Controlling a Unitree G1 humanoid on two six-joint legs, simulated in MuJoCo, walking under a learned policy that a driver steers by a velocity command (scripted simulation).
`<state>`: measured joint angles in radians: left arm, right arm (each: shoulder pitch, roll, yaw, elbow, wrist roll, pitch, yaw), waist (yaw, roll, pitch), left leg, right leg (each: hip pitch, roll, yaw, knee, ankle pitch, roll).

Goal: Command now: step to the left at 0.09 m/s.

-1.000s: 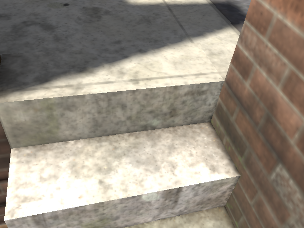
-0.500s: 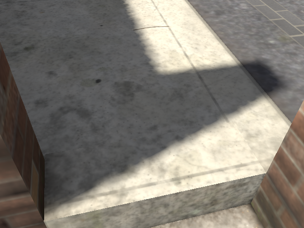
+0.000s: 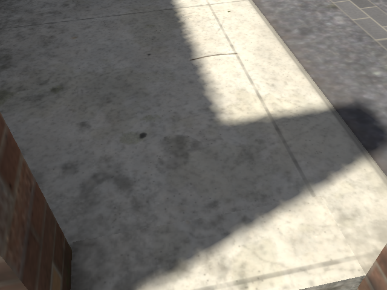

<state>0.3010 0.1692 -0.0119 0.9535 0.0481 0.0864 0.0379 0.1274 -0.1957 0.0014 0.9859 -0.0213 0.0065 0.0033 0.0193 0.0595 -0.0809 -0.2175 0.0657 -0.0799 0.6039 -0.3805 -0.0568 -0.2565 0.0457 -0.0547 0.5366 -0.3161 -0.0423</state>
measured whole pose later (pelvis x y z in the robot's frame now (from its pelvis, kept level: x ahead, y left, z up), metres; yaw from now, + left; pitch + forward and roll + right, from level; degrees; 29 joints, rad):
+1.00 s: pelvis +0.05 +0.01 +0.02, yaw +1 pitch +3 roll -1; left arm 0.24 0.28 0.04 0.84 -0.01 0.04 0.03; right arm 0.14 -0.19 0.00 0.93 -0.06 0.01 -0.03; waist 0.04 0.01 -0.01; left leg -0.02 0.00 0.05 0.25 -0.28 0.03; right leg -0.51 0.08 0.12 1.35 -0.65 0.02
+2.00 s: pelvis +0.22 +0.03 +0.18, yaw +0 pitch +2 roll +0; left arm 0.10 0.09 -0.08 0.72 -0.02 -0.08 -0.03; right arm 0.58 -0.08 0.05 1.18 -0.04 -0.07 0.06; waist 0.00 -0.06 -0.12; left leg -0.21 0.01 0.08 0.65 -0.46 0.02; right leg -1.21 0.06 0.22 2.06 0.01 -0.12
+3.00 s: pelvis +0.79 +0.06 +0.40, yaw -1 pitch +3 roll +0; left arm 0.21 0.26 0.05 0.76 -0.03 -0.09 -0.01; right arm 0.31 -0.25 -0.05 0.87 -0.01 -0.08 0.04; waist -0.02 -0.05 -0.01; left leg -0.28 -0.03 0.10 0.40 -0.18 0.07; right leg -0.66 -0.11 0.04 1.37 -0.24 -0.04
